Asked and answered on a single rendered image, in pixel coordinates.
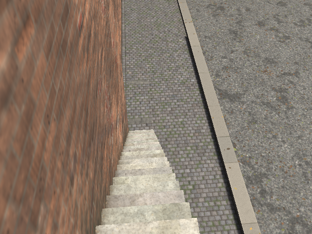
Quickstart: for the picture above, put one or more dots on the stairs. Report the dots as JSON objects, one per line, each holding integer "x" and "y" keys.
{"x": 145, "y": 197}

